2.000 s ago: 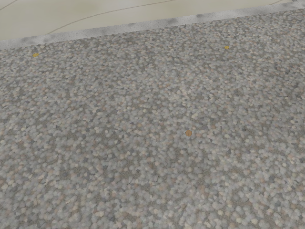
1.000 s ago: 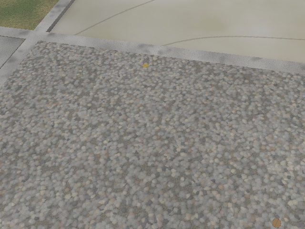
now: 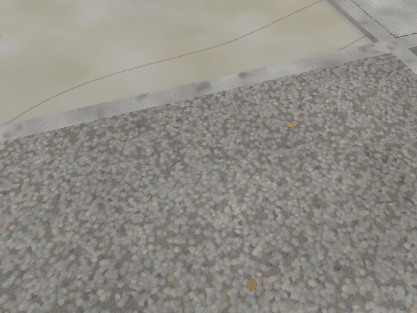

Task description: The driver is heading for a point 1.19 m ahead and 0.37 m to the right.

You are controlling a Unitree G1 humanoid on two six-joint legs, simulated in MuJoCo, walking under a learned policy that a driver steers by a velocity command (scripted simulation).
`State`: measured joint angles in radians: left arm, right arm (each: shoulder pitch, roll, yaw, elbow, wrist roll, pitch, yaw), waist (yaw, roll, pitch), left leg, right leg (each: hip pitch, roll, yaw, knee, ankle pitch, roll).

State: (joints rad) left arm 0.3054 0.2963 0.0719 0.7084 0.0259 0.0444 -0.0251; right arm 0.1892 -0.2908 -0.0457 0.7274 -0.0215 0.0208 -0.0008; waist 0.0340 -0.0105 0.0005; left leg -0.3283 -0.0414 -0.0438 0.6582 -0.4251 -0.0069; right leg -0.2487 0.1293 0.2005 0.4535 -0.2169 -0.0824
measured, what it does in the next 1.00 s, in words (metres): walks ahead, turning right: left foot, then right foot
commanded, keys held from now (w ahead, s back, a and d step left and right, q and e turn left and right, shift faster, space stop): w+e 0.04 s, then e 0.58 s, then no key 0.38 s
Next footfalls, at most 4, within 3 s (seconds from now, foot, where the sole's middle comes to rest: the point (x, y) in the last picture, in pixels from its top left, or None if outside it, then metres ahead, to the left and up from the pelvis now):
0.04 left None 0.05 0.11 -0.78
0.46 right None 0.18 -0.12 -0.78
0.92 left None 0.26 0.06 -0.78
2.02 left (261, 292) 0.57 -0.12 -0.78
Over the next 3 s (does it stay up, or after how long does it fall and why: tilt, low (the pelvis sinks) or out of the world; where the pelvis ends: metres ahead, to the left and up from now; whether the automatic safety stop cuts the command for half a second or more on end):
stays up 0.69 -0.24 0.00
